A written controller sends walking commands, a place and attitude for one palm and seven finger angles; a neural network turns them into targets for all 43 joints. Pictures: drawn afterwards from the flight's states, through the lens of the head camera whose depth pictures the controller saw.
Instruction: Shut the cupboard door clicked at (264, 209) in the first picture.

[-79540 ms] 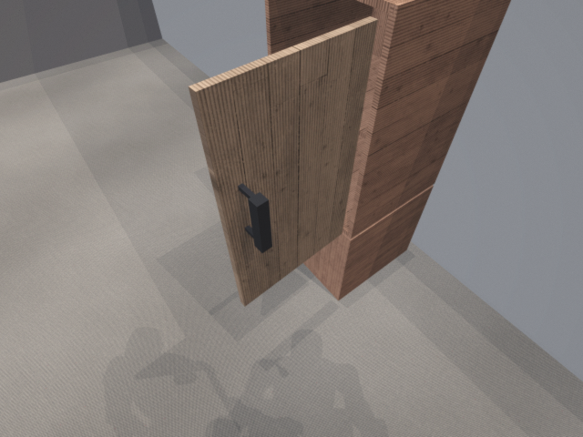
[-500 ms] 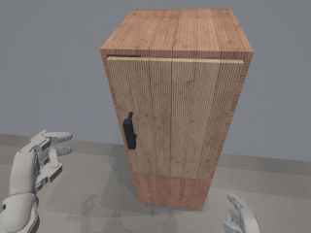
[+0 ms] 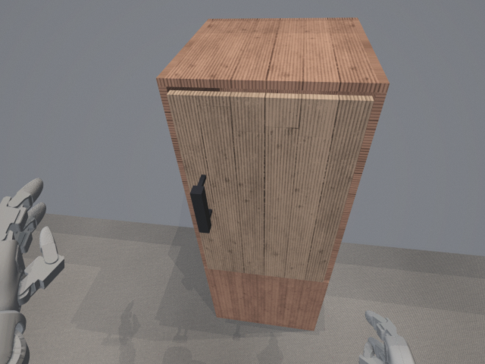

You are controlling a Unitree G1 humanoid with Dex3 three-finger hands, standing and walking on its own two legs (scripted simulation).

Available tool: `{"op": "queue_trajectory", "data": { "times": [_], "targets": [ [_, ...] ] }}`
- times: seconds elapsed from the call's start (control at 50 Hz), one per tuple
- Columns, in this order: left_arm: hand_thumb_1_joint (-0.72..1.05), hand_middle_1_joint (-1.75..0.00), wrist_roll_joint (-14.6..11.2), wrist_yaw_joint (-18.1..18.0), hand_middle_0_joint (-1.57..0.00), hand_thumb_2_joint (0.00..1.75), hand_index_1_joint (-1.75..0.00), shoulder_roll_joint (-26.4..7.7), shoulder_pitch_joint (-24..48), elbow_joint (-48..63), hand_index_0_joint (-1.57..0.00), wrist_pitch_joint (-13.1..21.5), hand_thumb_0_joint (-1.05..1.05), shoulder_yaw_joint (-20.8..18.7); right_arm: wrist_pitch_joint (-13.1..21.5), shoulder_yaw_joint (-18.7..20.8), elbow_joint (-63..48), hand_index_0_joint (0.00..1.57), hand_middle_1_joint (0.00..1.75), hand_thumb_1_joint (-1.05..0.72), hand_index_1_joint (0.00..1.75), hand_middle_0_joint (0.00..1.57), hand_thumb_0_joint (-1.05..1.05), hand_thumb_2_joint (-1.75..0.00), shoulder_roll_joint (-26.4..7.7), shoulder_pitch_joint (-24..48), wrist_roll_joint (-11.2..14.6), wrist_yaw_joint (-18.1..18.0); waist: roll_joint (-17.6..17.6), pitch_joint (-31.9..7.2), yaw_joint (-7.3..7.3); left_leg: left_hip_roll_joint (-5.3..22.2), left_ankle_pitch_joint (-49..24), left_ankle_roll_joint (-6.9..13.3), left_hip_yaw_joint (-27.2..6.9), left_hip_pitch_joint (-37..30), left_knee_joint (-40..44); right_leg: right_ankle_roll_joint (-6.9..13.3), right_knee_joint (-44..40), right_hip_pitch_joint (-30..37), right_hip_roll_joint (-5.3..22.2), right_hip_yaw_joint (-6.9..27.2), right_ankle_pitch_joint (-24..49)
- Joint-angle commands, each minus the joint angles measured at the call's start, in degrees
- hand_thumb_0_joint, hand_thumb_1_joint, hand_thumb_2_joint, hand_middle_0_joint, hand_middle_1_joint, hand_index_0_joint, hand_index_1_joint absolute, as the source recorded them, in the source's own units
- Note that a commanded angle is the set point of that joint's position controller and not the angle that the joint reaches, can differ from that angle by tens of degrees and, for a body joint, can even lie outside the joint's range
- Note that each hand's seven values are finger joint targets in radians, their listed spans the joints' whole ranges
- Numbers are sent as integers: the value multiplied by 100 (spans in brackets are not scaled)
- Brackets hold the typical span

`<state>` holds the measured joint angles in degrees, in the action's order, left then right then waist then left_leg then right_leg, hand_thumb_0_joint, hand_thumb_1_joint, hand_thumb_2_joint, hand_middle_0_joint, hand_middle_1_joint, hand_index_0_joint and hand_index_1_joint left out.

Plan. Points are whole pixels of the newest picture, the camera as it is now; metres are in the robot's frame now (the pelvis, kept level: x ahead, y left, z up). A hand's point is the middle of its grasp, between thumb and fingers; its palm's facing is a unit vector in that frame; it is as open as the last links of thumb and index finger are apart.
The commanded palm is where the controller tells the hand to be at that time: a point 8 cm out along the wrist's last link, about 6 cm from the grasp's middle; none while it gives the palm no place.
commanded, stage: draw the hand back to the body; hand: left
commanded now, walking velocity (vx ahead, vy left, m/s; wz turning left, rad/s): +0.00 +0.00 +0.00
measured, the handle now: (203, 203) +0.46 +0.16 -0.01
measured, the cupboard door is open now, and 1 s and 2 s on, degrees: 0 0 0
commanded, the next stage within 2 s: step back with the hand held close in 0.06 s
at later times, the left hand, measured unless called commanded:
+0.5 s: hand (62, 260) +0.19 +0.26 +0.16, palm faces +0.41 -0.78 -0.48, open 7.4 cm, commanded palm +0.13 +0.30 +0.17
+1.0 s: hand (10, 299) +0.14 +0.29 +0.16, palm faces +0.47 -0.77 -0.43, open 7.4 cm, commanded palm +0.07 +0.32 +0.17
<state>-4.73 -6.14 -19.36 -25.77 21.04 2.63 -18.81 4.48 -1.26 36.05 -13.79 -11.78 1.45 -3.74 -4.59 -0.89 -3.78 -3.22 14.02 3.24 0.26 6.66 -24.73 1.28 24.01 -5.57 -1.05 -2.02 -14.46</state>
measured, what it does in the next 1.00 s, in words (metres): shifts its weight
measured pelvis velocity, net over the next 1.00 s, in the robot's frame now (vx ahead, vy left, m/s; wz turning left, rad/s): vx -0.06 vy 0.02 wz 0.01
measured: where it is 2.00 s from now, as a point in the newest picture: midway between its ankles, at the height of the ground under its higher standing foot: outside the picture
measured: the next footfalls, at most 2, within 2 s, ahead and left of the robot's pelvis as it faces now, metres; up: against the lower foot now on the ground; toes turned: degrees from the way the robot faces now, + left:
right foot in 1.58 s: -0.21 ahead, -0.09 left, +0.00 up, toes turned +1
left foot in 1.92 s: -0.11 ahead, +0.11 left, +0.00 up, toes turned +2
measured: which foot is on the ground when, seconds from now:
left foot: down 0.00-1.00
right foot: down 0.00-1.00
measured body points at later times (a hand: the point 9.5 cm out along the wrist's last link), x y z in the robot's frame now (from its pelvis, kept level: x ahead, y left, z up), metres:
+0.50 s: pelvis -0.01 +0.00 +0.00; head -0.01 -0.02 +0.45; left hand +0.16 +0.30 +0.18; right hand +0.16 -0.25 -0.10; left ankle +0.00 +0.08 -0.74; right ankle -0.01 -0.10 -0.74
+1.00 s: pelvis -0.06 +0.02 -0.02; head -0.07 +0.04 +0.43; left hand +0.10 +0.33 +0.18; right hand +0.10 -0.22 -0.09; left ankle +0.00 +0.08 -0.74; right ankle -0.02 -0.10 -0.74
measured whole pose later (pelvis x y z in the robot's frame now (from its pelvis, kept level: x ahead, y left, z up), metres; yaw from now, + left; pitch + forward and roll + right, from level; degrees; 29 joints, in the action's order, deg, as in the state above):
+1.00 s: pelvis -0.06 +0.02 -0.02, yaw +1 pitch +1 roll -2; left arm -1.6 -9.3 -23.4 -29.4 28.1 10.3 -24.7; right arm 1.1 -0.1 32.5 -12.8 -13.9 0.4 -5.3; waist 0.2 -1.8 0.3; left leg -3.5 12.2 5.3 0.3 23.3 -34.4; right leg -0.5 31.9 -20.2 -2.4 0.8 -12.9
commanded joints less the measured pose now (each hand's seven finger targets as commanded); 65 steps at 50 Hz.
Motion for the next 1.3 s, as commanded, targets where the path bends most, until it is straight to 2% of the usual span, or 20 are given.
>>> {"op": "queue_trajectory", "data": {
  "times": [0.0, 0.16, 0.18, 0.22, 0.28, 0.34, 0.4, 0.46, 0.66, 0.76, 0.82, 0.88, 0.94, 0.98, 1.04, 1.12, 1.14, 1.18, 1.24, 1.28],
  "targets": [
    [90, -30, 12, -92, -20, 90, -30, -1191, 623, 1238, -20, 442, 0, -773, 378, 170, -967, 20, 30, -90, 30, 20, 0, -90, -479, 884, -12, -41, -16, -101, 2, 392, -783, -192, -285, 145, 496, 35, -405, -80, 160, 128, 556],
    [90, -30, -27, -50, -20, 90, -30, -1104, 448, 1027, -20, 422, 0, -725, 361, 194, -955, 20, 30, -90, 30, 20, 0, -90, -478, 877, -13, -40, 219, -93, 14, 383, -821, -129, -200, 104, 441, -12, -466, -118, 181, 179, 608],
    [90, -30, 55, -118, -20, 90, -30, -1764, 1164, 1521, -20, 684, 0, -1341, 250, 282, -1126, 20, 30, -90, 30, 20, 0, -90, -675, 827, 13, -28, 204, 12, 216, 498, -344, 23, -436, 536, 108, -6, -795, -471, 546, 851, 495],
    [90, -30, 55, -98, -20, 90, -30, -1187, 312, 941, -20, 763, 0, -873, 120, 306, -981, 20, 30, -90, 30, 20, 0, -90, -616, 737, -33, -31, 582, -30, 300, 451, -387, 0, -465, 435, -302, 103, -962, -832, 865, 1032, 338],
    [90, -30, 63, -138, -20, 90, -30, -1222, 60, 1027, -20, 884, 0, -886, -5, 362, -985, 20, 30, -90, 30, 20, 0, -90, -632, 690, -46, -42, 443, -331, 334, 520, -651, -54, -467, 468, -351, 179, -692, -817, 986, 920, 637],
    [90, -30, 58, -207, -20, 90, -30, -1460, -51, 1283, -20, 943, 0, -1087, -111, 416, -1033, 20, 30, -90, 30, 20, 0, -90, -701, 711, -45, -97, 240, -656, 330, 634, -1424, -83, -510, 471, -234, 112, -242, -558, 849, 717, 1546],
    [90, -30, 40, -240, -20, 90, -30, -1513, -194, 1475, -20, 909, 0, -1148, -244, 438, -1170, 20, 30, -90, 30, 20, 0, -90, -688, 670, -9, -135, 332, -1015, 327, 765, -2355, -97, -568, 573, -207, 13, 259, -127, 691, 557, 2387],
    [90, -30, 40, -273, -20, 90, -30, -1561, -332, 1548, -20, 854, 0, -1188, -349, 445, -1244, 20, 30, -90, 30, 20, 0, -90, -688, 676, -8, -178, 268, -1079, 334, 845, -2522, -93, -600, 685, -176, -21, 424, -81, 633, 532, 2468],
    [90, -30, 85, -355, -20, 90, -30, -1561, -502, 1690, -20, 899, 0, -1236, -367, 440, -1327, 20, 30, -90, 30, 20, 0, -90, -698, 620, -24, -200, 197, -674, 359, 961, -408, 56, -875, 1891, 272, -54, 338, -85, 501, 724, 979],
    [90, -30, 180, -386, -20, 90, -30, -1486, -339, 1688, -20, 1006, 0, -1182, -271, 422, -1316, 20, 30, -90, 30, 20, 0, -90, -715, 554, -46, -201, 185, -359, 405, 957, 1250, 162, -1014, 2630, 440, -33, 182, -128, 494, 864, -29],
    [90, -30, 259, -419, -20, 90, -30, -1463, -136, 1803, -20, 1088, 0, -1165, -180, 418, -1310, 20, 30, -90, 30, 20, 0, -90, -761, 510, -76, -200, -73, -242, 426, 1037, 1773, 231, -1164, 2925, 598, -47, 309, -131, 379, 812, -400],
    [90, -30, 334, -425, -20, 90, -30, -1443, 91, 1977, -20, 1157, 0, -1172, -75, 418, -1292, 20, 30, -90, 30, 20, 0, -90, -786, 496, -103, -223, -393, -257, 420, 1329, 2321, 344, -1531, 3451, 1099, -135, 996, 337, 80, 597, -103],
    [90, -30, 353, -406, -20, 90, -30, -1594, 39, 2108, -20, 1217, 0, -1386, 37, 457, -1245, 20, 30, -90, 30, 20, 0, -90, -787, 458, -156, -226, -488, -501, 387, 1426, 2153, 373, -1680, 3412, 1148, -159, 1331, 531, -64, 578, 408],
    [90, -30, 337, -380, -20, 90, -30, -1481, -45, 2070, -20, 1256, 0, -1333, 62, 448, -1236, 20, 30, -90, 30, 20, 0, -90, -735, 445, -182, -200, -352, -382, 418, 1430, 1858, 403, -1752, 3521, 1048, -137, 1376, 512, -65, 667, 628],
    [90, -30, 334, -345, -20, 90, -30, -1501, -171, 1922, -20, 1275, 0, -1427, 49, 501, -1153, 20, 30, -90, 30, 20, 0, -90, -769, 404, -196, -157, -30, -531, 410, 1325, 1783, 357, -1473, 3623, 686, -82, 1294, 561, 57, 880, 724],
    [90, -30, 341, -353, -20, 90, -30, -1420, -164, 1904, -20, 1310, 0, -1345, 4, 506, -1136, 20, 30, -90, 30, 20, 0, -90, -716, 384, -163, -94, 274, -509, 455, 1019, 1945, 227, -1198, 3546, 26, 111, 808, 40, 464, 1462, 169],
    [90, -30, 339, -370, -20, 90, -30, -1598, -136, 1979, -20, 1326, 0, -1470, -4, 525, -1113, 20, 30, -90, 30, 20, 0, -90, -727, 400, -177, -88, 375, -523, 453, 952, 1855, 166, -1136, 3308, -157, 173, 580, -283, 572, 1615, -70],
    [90, -30, 319, -395, -20, 90, -30, -1525, -107, 2083, -20, 1374, 0, -1334, -5, 490, -1114, 20, 30, -90, 30, 20, 0, -90, -644, 424, -169, -65, 549, -482, 489, 827, 1559, 51, -1041, 2894, -466, 304, 227, -846, 816, 1765, -511],
    [90, -30, 284, -474, -20, 90, -30, -1742, -216, 2151, -20, 1430, 0, -1520, -14, 481, -1053, 20, 30, -90, 30, 20, 0, -90, -637, 468, -190, -77, 336, -495, 503, 817, 1320, -6, -1008, 2375, -496, 329, 17, -1410, 818, 1648, -766],
    [90, -30, 301, -473, -20, 90, -30, -1643, -270, 2263, -20, 1496, 0, -1486, 38, 455, -1067, 20, 30, -90, 30, 20, 0, -90, -654, 475, -181, -112, -9, -586, 502, 1105, 1445, 118, -1297, 2673, 219, 90, 591, -922, 334, 1058, -484]
  ]
}}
